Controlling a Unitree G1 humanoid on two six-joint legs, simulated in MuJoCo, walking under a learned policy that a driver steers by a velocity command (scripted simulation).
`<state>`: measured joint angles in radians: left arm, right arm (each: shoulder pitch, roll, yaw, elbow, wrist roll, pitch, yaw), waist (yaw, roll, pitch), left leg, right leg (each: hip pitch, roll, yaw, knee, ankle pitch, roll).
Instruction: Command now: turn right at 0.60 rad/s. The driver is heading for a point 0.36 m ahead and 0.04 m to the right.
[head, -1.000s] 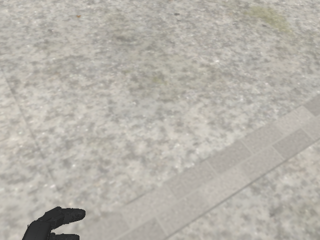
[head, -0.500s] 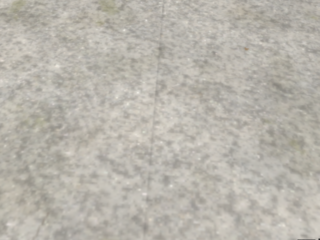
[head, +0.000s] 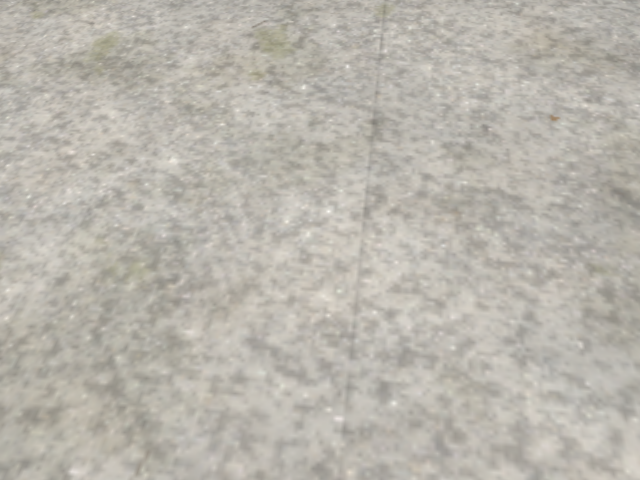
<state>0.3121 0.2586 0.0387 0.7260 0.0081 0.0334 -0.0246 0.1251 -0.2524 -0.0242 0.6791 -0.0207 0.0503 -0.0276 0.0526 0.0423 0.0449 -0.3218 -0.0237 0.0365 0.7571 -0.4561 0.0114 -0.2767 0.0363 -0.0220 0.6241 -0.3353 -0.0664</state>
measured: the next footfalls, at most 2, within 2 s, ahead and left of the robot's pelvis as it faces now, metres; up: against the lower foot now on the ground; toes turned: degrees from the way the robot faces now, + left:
left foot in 0.36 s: +0.12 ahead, +0.10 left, +0.00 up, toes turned -26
right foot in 0.76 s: +0.26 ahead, -0.24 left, +0.00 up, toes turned -23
